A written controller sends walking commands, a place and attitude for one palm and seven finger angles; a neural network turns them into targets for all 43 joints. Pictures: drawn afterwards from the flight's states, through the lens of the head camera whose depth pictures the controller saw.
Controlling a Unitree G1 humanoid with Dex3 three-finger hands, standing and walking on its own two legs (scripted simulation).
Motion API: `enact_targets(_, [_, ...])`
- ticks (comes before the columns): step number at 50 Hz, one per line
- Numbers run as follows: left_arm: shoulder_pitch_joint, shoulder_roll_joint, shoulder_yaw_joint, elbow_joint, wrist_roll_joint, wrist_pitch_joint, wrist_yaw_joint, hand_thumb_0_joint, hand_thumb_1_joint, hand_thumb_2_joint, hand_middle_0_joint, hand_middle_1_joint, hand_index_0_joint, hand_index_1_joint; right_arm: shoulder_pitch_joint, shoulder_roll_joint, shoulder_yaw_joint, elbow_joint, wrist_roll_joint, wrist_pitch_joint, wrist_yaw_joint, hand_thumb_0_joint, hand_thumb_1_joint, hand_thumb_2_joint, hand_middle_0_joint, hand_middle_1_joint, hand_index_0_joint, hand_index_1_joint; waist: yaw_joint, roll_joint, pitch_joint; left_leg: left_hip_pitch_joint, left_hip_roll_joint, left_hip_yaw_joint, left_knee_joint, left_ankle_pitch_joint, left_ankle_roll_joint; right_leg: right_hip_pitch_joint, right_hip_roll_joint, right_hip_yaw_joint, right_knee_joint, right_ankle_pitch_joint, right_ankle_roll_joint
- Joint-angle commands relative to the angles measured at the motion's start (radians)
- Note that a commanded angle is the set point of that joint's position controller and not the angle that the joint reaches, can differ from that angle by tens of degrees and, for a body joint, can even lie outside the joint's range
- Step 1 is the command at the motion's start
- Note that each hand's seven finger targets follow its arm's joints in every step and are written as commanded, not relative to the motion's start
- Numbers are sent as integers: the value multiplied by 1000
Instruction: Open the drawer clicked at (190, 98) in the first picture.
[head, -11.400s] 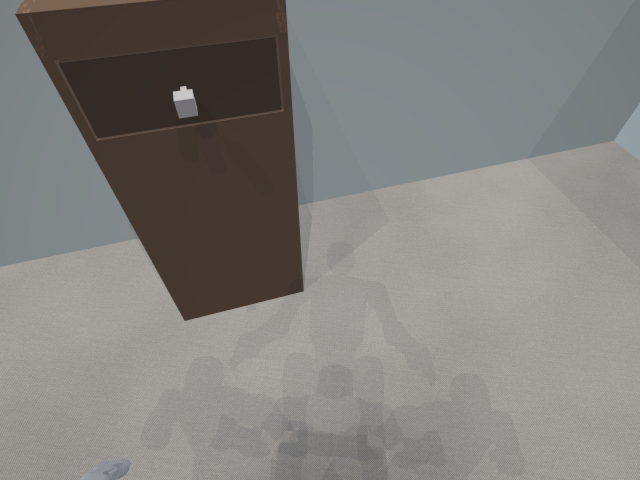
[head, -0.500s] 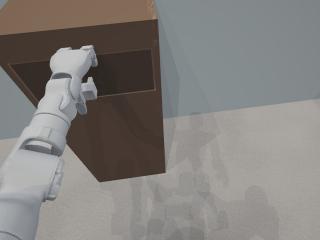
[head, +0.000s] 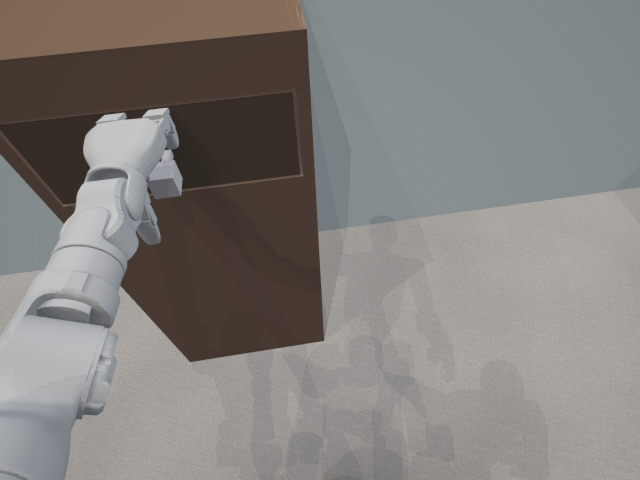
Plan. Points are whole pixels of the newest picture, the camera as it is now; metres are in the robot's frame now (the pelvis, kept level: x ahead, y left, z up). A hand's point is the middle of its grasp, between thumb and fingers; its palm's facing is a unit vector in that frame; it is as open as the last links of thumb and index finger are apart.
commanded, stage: lower the fingers behind the handle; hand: left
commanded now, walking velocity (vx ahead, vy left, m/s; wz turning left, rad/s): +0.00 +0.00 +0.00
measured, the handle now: (166, 170) +0.52 +0.21 +0.08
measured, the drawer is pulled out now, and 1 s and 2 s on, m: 0.00 0.00 0.01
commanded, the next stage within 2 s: close the thumb around the handle in 0.92 s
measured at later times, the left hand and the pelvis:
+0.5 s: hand (152, 187) +0.48 +0.22 +0.09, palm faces +0.00 +0.01 -1.00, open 13.7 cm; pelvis -0.01 +0.01 -0.01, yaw +0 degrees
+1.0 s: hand (168, 194) +0.49 +0.21 +0.07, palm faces -0.01 +0.00 -1.00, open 13.5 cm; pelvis -0.01 +0.01 -0.01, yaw -1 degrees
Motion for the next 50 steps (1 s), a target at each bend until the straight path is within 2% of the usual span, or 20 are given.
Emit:
enact_targets(1, [-426, 280, 87, -185, 8, -31, 45, 0, -500, 300, -300, -1200, -300, -1200, 49, -147, -44, -94, 1, -30, -19, 0, -900, -900, 200, 300, 200, 300, -2, -76, -345, 124, -45, -19, -7, 370, 40, 212, 35, 39, -17, 390, -9])
enact_targets(3, [-464, 233, 54, -207, 15, -44, 67, 0, -500, 300, -300, -1200, -300, -1200, 57, -139, -50, -89, 0, -39, -17, 0, -900, -900, 200, 300, 200, 300, -16, -39, -345, 151, -42, -25, 2, 369, 38, 158, 41, 33, -12, 352, -13])
enact_targets(5, [-512, 246, 68, -230, 17, -59, 92, 0, -500, 300, -300, -1200, -300, -1200, 70, -143, -56, -78, -6, -45, -15, 0, -900, -900, 200, 300, 200, 300, -28, -44, -368, 169, -40, -32, 13, 381, 38, 147, 43, 36, -11, 344, -14])
enact_targets(7, [-538, 231, 60, -245, 26, -61, 120, 0, -500, 300, -300, -1200, -300, -1200, 79, -136, -59, -73, -10, -53, -12, 0, -900, -900, 200, 300, 200, 300, -26, 14, -419, 201, -40, -38, 26, 413, 35, 123, 46, 31, 6, 345, -18])
enact_targets(8, [-514, 227, 65, -199, 32, -48, 132, 0, -500, 300, -300, -1200, -300, -1200, 82, -134, -59, -66, -12, -54, -8, 0, -900, -900, 200, 300, 200, 300, -25, 18, -398, 193, -39, -37, 30, 410, 32, 108, 48, 27, 9, 334, -19])
enact_targets(10, [-501, 251, 92, -156, 35, -25, 149, 0, -500, 300, -300, -1200, -300, -1200, 89, -143, -60, -56, -16, -54, -5, 0, -900, -900, 200, 300, 200, 300, -26, -31, -404, 170, -39, -39, 34, 418, 32, 118, 49, 25, 11, 343, -17])
enact_targets(14, [-501, 196, 40, -85, 35, 21, 153, 0, -500, 300, -300, -1200, -300, -1200, 90, -142, -55, -53, -12, -54, 0, 0, -900, -900, 200, 300, 200, 300, -40, -20, -363, 145, -38, -35, 31, 370, 30, 83, 49, 20, 9, 312, -16])
enact_targets(15, [-504, 241, 75, -71, 37, 24, 150, 0, -500, 300, -300, -1200, -300, -1200, 99, -151, -53, -49, -13, -52, -2, 0, -900, -900, 200, 300, 200, 300, -40, -55, -380, 131, -36, -39, 29, 371, 30, 108, 48, 21, 10, 317, -16])
enact_targets(19, [-477, 174, 19, -33, 45, 46, 135, 0, -500, 300, -300, -1200, -300, -1200, 99, -146, -52, -58, -11, -48, -3, 0, -900, -900, 200, 300, 200, 300, -39, -24, -360, 136, -33, -37, 32, 374, 28, 66, 50, 16, 16, 300, -17])
enact_targets(24, [-460, 134, -13, 4, 33, 47, 112, 0, -500, 300, -300, -1200, -300, -1200, 108, -151, -48, -59, -10, -47, -6, 0, -900, -900, 200, 300, 200, 300, -54, -74, -306, 100, -31, -38, 26, 304, 30, 39, 50, 14, 5, 255, -13])
enact_targets(25, [-476, 146, -5, 11, 33, 40, 110, 0, -500, 300, -300, -1200, -300, -1200, 114, -154, -49, -54, -9, -48, -8, 0, -900, -900, 200, 300, 200, 300, -62, -94, -295, 90, -30, -44, 27, 295, 32, 38, 50, 16, 1, 245, -14])
enact_targets(28, [-495, 181, 24, -54, 38, 7, 120, 0, -500, 300, -300, -1200, -300, -1200, 119, -149, -50, -68, -13, -56, -11, 0, -900, -900, 200, 300, 200, 300, -44, -38, -360, 110, -31, -42, 37, 303, 33, 44, 50, 24, 17, 246, -16])
enact_targets(30, [-539, 240, 71, -92, 42, -21, 140, 0, -500, 300, -300, -1200, -300, -1200, 124, -150, -52, -65, -18, -61, -15, 0, -900, -900, 200, 300, 200, 300, -45, -47, -384, 100, -31, -45, 45, 307, 35, 65, 49, 29, 23, 255, -15])
enact_targets(31, [-537, 279, 101, -111, 51, -31, 157, 0, -500, 300, -300, -1200, -300, -1200, 124, -147, -53, -71, -18, -64, -15, 0, -900, -900, 200, 300, 200, 300, -32, -10, -413, 103, -33, -46, 47, 307, 34, 67, 50, 32, 31, 250, -16])
enact_targets(36, [-554, 284, 114, -94, 66, -9, 229, 0, -500, 300, -300, -1200, -300, -1200, 136, -144, -57, -51, -23, -80, -6, 0, -900, -900, 200, 300, 200, 300, -37, 10, -448, 101, -35, -44, 63, 338, 30, 64, 55, 27, 43, 274, -15])
enact_targets(39, [-581, 253, 85, -58, 65, 32, 238, 0, -500, 300, -300, -1200, -300, -1200, 138, -146, -56, -36, -20, -80, -1, 0, -900, -900, 200, 300, 200, 300, -53, -3, -424, 97, -33, -43, 55, 327, 27, 49, 56, 21, 37, 269, -14])
enact_targets(41, [-584, 284, 103, -31, 60, 51, 235, 0, -500, 300, -300, -1200, -300, -1200, 137, -152, -53, -29, -18, -77, -4, 0, -900, -900, 200, 300, 200, 300, -56, -25, -425, 85, -34, -42, 49, 320, 29, 69, 53, 23, 30, 278, -10])
enact_targets(44, [-598, 241, 62, -20, 59, 70, 219, 0, -500, 300, -300, -1200, -300, -1200, 132, -149, -51, -30, -15, -77, -5, 0, -900, -900, 200, 300, 200, 300, -62, -12, -411, 95, -36, -40, 42, 312, 30, 62, 52, 24, 21, 273, -10])
enact_targets(46, [-575, 285, 93, -22, 61, 66, 205, 0, -500, 300, -300, -1200, -300, -1200, 131, -151, -48, -35, -16, -74, -10, 0, -900, -900, 200, 300, 200, 300, -50, -17, -441, 89, -39, -32, 45, 331, 33, 109, 48, 32, 23, 315, -8])
enact_targets(50, [-516, 276, 93, -21, 47, 43, 180, 0, -500, 300, -300, -1200, -300, -1200, 117, -148, -45, -50, -15, -73, -19, 0, -900, -900, 200, 300, 200, 300, -44, -53, -409, 73, -39, -28, 36, 321, 35, 137, 46, 33, 10, 325, -7])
